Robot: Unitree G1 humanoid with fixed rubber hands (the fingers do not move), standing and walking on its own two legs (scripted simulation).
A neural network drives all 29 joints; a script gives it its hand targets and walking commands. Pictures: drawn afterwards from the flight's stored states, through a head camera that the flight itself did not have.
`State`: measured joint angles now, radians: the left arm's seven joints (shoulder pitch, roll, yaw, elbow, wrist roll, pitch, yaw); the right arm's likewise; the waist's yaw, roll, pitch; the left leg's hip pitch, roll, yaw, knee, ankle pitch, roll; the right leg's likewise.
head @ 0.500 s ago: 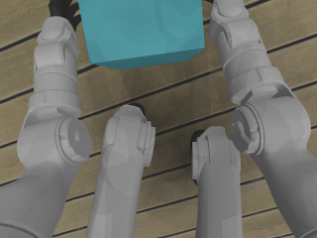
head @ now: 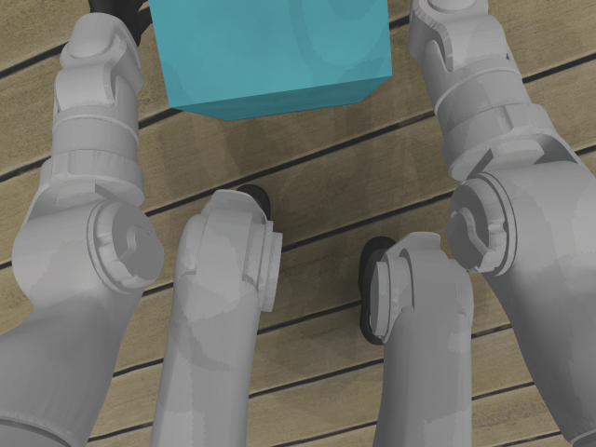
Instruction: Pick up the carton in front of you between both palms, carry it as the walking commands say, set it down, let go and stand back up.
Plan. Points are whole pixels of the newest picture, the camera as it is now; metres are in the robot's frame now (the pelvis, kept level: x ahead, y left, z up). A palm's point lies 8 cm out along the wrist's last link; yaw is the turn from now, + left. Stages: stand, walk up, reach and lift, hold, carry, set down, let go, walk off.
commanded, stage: set down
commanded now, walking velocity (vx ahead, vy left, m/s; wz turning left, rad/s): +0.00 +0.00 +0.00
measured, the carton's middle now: (276, 18) +0.51 +0.14 -0.26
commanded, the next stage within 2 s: let go in 1.48 s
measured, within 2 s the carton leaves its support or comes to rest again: rests again in 0.18 s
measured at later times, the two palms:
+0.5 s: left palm (68, 9) +0.47 +0.35 -0.19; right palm out of the picture +0.57 -0.02 -0.19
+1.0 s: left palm out of the picture +0.47 +0.35 -0.02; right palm out of the picture +0.58 -0.01 -0.02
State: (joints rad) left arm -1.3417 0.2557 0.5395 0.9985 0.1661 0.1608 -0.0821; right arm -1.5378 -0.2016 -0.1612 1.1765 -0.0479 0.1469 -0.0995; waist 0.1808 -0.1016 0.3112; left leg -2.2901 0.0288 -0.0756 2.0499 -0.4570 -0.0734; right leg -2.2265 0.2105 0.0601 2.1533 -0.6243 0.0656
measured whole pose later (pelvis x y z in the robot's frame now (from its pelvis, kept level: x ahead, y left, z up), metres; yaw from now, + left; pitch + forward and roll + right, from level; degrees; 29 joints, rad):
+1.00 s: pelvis +0.01 +0.02 +0.09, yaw +2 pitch +44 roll -4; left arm -1.18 0.31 0.37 0.88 -0.07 0.15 0.02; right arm -1.34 -0.26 -0.18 0.97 0.00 0.21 -0.12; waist 0.17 -0.06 0.06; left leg -2.13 -0.01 -0.06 1.76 -0.40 -0.02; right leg -2.01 0.09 0.03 1.84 -0.61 0.06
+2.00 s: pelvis +0.09 +0.05 +0.34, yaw +5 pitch +27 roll -2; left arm -0.27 0.24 0.18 0.55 0.02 0.06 -0.13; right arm -0.35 -0.08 -0.16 0.56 -0.10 0.09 -0.09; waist 0.09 -0.01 -0.03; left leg -1.02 -0.03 -0.04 0.78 -0.24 0.02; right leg -0.90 0.03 0.09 0.78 -0.37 0.06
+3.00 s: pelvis +0.15 +0.02 +0.38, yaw +9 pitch +2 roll +1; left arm 0.28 0.28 0.04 0.51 0.05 0.02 0.03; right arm 0.30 -0.23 -0.03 0.63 -0.03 -0.02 -0.01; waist 0.01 -0.05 -0.04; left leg -0.31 -0.06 -0.08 0.55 -0.28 -0.01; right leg -0.17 -0.04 0.00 0.55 -0.41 0.02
